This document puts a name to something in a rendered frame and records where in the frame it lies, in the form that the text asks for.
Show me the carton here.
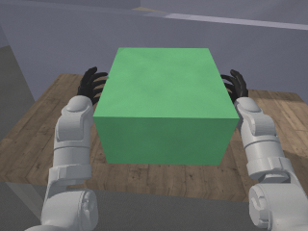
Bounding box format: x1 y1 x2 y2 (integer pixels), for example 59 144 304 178
92 47 240 166

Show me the right robot upper arm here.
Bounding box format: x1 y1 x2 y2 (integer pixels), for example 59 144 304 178
248 183 308 231

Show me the left robot hand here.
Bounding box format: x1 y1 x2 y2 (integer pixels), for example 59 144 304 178
77 66 108 107

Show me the left robot upper arm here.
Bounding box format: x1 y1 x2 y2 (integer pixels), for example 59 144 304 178
25 188 99 231

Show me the table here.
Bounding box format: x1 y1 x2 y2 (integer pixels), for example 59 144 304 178
0 73 308 221

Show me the right robot hand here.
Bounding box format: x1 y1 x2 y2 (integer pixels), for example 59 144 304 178
220 69 248 104

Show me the robot left forearm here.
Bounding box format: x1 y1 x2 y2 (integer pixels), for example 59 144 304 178
40 95 94 225

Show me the robot right forearm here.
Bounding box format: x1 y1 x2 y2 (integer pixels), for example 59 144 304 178
233 97 308 200

